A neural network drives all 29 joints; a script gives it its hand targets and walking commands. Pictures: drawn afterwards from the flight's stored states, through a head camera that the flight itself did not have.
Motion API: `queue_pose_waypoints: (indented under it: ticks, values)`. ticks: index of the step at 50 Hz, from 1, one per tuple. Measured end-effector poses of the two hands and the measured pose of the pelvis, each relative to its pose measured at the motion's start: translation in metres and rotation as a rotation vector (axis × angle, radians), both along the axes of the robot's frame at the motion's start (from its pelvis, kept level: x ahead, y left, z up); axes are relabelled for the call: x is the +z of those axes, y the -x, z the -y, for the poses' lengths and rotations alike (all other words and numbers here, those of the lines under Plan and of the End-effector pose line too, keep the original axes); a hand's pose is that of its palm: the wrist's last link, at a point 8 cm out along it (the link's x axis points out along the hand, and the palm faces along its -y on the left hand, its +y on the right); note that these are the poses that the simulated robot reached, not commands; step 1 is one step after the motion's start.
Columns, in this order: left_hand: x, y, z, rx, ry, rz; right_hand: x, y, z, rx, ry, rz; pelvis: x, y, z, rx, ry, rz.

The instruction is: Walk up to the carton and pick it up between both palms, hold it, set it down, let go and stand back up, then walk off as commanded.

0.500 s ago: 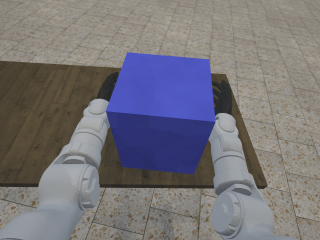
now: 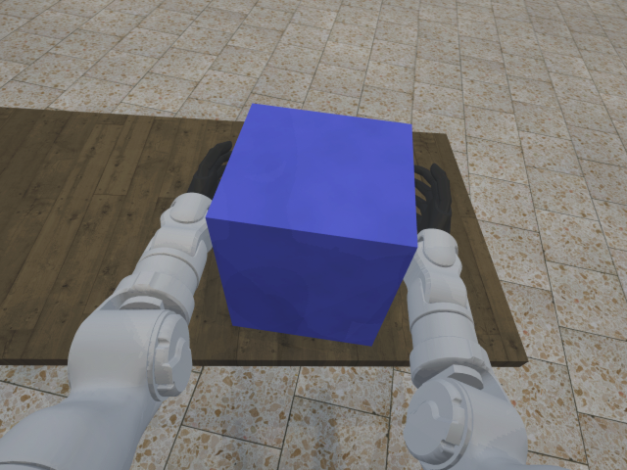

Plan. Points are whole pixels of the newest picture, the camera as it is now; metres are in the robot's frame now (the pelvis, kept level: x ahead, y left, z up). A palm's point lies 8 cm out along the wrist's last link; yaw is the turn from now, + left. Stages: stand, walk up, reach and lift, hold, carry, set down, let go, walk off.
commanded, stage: set down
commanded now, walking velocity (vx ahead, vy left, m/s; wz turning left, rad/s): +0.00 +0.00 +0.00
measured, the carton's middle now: (315, 232) +0.41 -0.02 +0.05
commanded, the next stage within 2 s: none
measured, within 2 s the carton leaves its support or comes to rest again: rests again in 0.68 s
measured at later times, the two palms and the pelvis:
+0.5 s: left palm (211, 202) +0.45 +0.13 +0.06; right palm (428, 243) +0.38 -0.17 +0.06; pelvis +0.00 +0.00 +0.00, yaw +0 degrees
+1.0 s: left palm (213, 207) +0.45 +0.13 +0.05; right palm (426, 254) +0.37 -0.17 +0.05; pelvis +0.01 +0.00 +0.00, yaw +0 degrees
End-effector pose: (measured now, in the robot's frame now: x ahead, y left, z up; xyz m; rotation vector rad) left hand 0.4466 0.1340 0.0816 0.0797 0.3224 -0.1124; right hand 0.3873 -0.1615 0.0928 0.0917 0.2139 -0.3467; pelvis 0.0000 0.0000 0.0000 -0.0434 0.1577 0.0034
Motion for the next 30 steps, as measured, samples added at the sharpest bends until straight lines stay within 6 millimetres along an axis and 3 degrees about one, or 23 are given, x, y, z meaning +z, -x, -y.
queue_pose_waypoints:
  ticks: [30]
  values:
    - [-0.026, -0.005, 0.007, -0.047, -0.025, -0.033, -0.038, 0.009, 0.004, -0.037, 0.021, -0.04, 0.0, -0.004, 0.001, 0.0, -0.001, -0.006]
